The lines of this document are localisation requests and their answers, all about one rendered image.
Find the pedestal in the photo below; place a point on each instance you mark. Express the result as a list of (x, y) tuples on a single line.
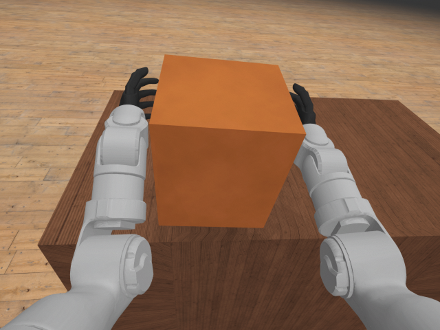
[(221, 278)]

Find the robot left upper arm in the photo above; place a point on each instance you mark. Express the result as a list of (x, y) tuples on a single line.
[(107, 273)]

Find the robot right upper arm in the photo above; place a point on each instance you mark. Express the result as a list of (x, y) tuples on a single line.
[(366, 269)]

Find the carton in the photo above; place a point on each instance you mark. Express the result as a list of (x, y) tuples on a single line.
[(224, 135)]

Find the right robot hand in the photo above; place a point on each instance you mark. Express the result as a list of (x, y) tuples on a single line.
[(304, 105)]

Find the left robot hand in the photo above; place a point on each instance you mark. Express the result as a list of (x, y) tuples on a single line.
[(132, 95)]

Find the right robot forearm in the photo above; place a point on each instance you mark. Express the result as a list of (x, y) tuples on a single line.
[(339, 206)]

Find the left robot forearm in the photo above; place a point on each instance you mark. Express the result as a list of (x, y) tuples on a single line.
[(119, 173)]

